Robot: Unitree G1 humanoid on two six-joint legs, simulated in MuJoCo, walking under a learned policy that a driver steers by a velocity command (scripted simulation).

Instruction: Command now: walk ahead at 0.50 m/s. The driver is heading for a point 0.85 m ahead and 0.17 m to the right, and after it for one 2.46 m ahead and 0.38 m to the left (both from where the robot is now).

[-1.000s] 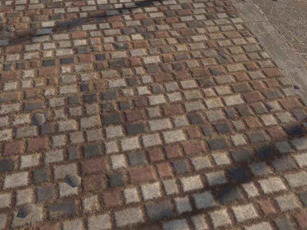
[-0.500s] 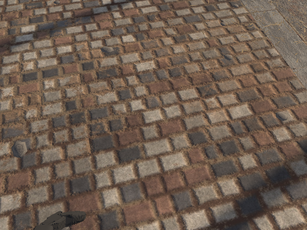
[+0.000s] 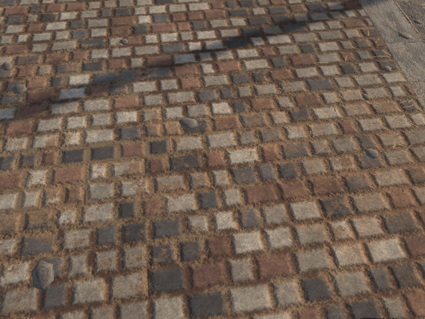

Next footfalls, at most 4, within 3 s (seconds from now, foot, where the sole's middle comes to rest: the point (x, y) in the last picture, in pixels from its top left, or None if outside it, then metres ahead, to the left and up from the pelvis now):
0.04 left None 0.20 0.12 -0.77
0.62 right None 0.47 -0.15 -0.77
1.14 left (260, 220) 0.83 -0.08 -0.77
1.68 right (322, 207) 0.90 -0.31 -0.77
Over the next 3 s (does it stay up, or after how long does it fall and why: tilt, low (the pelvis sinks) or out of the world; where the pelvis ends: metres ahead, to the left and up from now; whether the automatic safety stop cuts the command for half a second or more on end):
stays up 0.80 -0.15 0.01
